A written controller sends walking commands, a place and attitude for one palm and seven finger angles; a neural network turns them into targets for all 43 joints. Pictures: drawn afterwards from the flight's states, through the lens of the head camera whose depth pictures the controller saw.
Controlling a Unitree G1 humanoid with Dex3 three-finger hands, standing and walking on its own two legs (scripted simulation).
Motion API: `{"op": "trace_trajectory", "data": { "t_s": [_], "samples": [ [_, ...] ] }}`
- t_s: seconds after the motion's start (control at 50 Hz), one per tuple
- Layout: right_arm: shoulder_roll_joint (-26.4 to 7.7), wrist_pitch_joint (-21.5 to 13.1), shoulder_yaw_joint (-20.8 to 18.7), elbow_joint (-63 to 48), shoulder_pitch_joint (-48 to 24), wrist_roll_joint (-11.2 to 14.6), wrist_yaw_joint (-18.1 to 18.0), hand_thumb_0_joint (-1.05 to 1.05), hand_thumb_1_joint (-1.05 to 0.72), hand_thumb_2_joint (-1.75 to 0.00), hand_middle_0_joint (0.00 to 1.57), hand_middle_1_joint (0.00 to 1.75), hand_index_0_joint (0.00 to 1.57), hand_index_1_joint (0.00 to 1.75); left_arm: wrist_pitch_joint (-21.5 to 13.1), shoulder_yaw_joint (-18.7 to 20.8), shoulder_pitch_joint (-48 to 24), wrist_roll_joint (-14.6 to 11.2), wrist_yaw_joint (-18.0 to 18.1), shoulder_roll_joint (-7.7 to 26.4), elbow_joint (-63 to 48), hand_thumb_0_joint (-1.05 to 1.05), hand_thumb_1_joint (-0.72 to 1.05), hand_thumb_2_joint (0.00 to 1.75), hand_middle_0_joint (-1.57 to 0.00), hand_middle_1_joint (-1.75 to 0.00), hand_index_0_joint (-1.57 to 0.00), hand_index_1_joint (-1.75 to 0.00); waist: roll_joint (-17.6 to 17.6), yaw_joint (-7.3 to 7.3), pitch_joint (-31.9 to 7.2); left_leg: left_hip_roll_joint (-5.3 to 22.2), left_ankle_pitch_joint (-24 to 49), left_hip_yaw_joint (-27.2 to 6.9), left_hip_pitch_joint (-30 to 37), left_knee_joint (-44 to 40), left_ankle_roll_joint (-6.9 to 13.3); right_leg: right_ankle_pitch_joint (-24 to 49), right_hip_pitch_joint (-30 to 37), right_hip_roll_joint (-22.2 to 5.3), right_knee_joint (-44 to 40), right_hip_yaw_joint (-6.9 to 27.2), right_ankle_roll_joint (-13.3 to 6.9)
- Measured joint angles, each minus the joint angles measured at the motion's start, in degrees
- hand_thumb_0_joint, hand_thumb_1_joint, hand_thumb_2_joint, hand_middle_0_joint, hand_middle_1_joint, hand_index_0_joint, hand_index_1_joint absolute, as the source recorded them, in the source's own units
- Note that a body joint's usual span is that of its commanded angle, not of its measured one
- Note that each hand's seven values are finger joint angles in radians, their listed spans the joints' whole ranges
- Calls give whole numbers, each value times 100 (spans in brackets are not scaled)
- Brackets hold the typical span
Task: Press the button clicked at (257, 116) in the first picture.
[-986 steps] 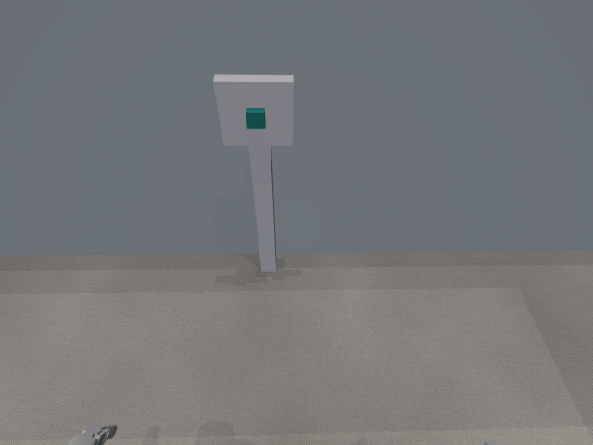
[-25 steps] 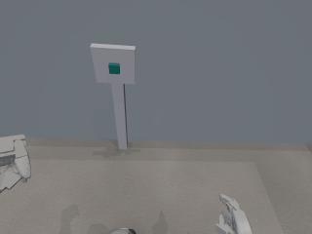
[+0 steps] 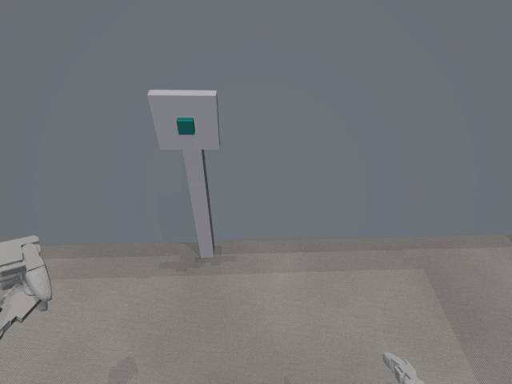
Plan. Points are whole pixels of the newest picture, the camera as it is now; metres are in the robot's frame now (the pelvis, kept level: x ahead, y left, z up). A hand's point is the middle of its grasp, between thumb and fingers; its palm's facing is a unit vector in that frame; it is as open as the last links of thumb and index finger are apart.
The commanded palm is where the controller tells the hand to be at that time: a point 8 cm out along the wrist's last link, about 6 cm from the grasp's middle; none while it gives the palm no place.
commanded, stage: let the arm hang, fingers relaxed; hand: left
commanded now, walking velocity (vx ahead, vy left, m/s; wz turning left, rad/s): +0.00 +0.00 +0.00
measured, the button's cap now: (186, 125) +0.77 +0.23 -0.02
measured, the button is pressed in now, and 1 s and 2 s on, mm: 0 0 0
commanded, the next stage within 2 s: stand and wait in 1.16 s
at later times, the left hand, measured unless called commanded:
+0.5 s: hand out of the picture -0.06 +0.21 -0.17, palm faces +0.06 -0.97 -0.23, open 4.2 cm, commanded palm none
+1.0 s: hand out of the picture -0.02 +0.17 -0.17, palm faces +0.04 -0.98 -0.18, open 7.2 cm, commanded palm none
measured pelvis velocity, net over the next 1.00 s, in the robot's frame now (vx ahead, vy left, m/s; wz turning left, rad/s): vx -0.02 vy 0.01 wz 0.01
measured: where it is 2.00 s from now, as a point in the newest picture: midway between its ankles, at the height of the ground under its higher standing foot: outside the picture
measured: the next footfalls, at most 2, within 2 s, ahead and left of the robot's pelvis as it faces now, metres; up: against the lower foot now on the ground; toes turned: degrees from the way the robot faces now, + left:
none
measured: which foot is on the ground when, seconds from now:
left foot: down 0.00-1.00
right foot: down 0.00-1.00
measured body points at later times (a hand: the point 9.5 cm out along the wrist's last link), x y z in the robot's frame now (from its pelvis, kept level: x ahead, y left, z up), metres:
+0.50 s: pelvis -0.02 +0.01 +0.01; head +0.00 +0.02 +0.45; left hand -0.06 +0.26 -0.15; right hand +0.01 -0.22 -0.14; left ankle +0.03 +0.12 -0.73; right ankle -0.01 -0.09 -0.73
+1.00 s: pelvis -0.02 +0.01 +0.01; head -0.01 +0.01 +0.46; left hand -0.02 +0.22 -0.16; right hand -0.05 -0.19 -0.16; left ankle +0.03 +0.12 -0.73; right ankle -0.01 -0.09 -0.73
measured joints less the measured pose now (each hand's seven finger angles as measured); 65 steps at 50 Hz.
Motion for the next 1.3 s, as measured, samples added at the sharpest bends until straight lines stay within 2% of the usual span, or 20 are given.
{"op": "trace_trajectory", "data": {
  "t_s": [0.02,0.06,0.08,0.1,0.16,0.2,0.24,0.32,0.34,0.44,0.54,0.72,0.82,0.96,1.06,1.3],
  "samples": [
    [-57,-28,-13,-24,2,4,-20,2,-91,-90,21,30,20,30,12,-15,-45,-6,15,-47,26,1,88,90,-131,-150,-131,-150,79,4,27,62,284,-44,176,-403,33,-33,16,37,36,-47,25],
    [-69,-59,-60,39,-92,15,-60,2,-91,-90,21,30,20,30,38,-62,-200,-10,17,-95,127,1,88,90,-130,-150,-131,-150,55,46,123,29,295,-44,301,-558,27,-104,51,-9,116,-55,78],
    [-120,-146,-105,159,-158,4,50,2,-91,-90,21,30,20,30,8,-185,-405,93,-94,-87,459,1,89,90,-130,-150,-131,-150,71,86,99,-5,287,-44,234,-520,28,-82,-30,-49,190,-64,97],
    [-213,-150,-151,297,-252,-2,175,2,-91,-90,21,30,20,30,125,-401,-728,180,-268,-76,1025,1,89,90,-130,-150,-131,-150,120,124,71,-57,287,-58,146,-469,43,-76,-138,-100,308,-63,136],
    [-433,129,-179,624,-607,-47,337,2,-91,-90,21,30,20,30,851,-1058,-1676,281,-638,-235,3285,0,89,90,-128,-148,-129,-148,243,156,15,-207,293,-58,-76,-309,109,-251,-342,-236,519,-13,178],
    [-442,295,-150,778,-802,-73,366,1,-91,-90,21,30,20,30,1244,-1386,-2103,319,-759,-435,4827,0,90,90,-124,-145,-125,-145,274,103,78,-213,301,-58,-90,-274,118,-230,-367,-243,566,-12,177],
    [-352,403,-103,886,-894,-94,379,1,-91,-90,21,30,20,30,1473,-1663,-2297,319,-834,-608,6078,1,90,90,-119,-140,-120,-140,177,22,176,-209,351,-47,-18,-346,101,-187,-325,-240,543,0,161],
    [-128,567,-13,1177,-832,-114,363,1,-91,-90,21,30,20,30,1600,-2057,-2283,318,-809,-986,7762,1,91,90,-108,-129,-109,-129,-73,-52,378,-149,510,-60,180,-622,60,-3,-116,-170,224,-7,138],
    [-68,601,2,1280,-775,-111,351,1,-91,-90,21,30,20,30,1584,-2031,-2255,359,-699,-981,8040,1,90,90,-104,-128,-106,-125,-121,-34,419,-125,554,-81,210,-691,48,62,-64,-141,112,-26,127],
    [111,754,0,1859,-409,-107,299,1,-91,-90,20,30,20,30,1481,-1978,-2020,216,-786,-840,8982,1,90,90,-87,-111,-88,-108,-113,122,556,-66,736,-163,296,-965,20,336,130,-59,-363,-102,94],
    [200,799,-42,2320,-95,-82,265,1,-91,-90,20,30,20,30,1433,-2028,-1759,194,-815,-868,9568,1,90,90,-70,-90,-71,-88,49,162,620,-97,839,-141,394,-1151,53,442,217,-86,-538,-82,122],
    [362,770,-91,2679,237,-78,224,1,-91,-90,20,30,20,30,1402,-2039,-1729,184,-768,-1130,9901,1,91,90,-39,-53,-40,-53,180,76,586,-155,894,-50,463,-1263,94,413,171,-155,-450,3,154],
    [475,745,-97,2727,293,-89,213,1,-91,-90,20,30,20,30,1354,-2029,-1906,181,-744,-1284,9828,1,91,90,-27,-40,-28,-40,147,29,511,-155,866,-27,457,-1229,86,364,135,-160,-367,26,148],
    [591,680,-106,2701,278,-99,193,1,-91,-90,20,30,20,30,1295,-2021,-2181,188,-733,-1456,9692,0,91,90,-21,-33,-22,-32,95,-16,414,-144,827,-23,470,-1210,65,318,137,-150,-329,32,132],
    [629,646,-110,2663,208,-94,185,1,-91,-90,20,30,20,30,1283,-1998,-2218,187,-714,-1400,9695,1,93,90,-20,-31,-21,-31,74,-33,416,-116,792,-15,507,-1210,39,297,173,-122,-345,44,110],
    [491,623,-128,2682,38,-75,166,1,-91,-90,20,30,20,30,1256,-1995,-2155,173,-724,-1382,9756,1,91,90,-20,-30,-20,-30,102,15,507,-84,754,-11,640,-1286,6,291,324,-85,-474,53,89]
  ]
}}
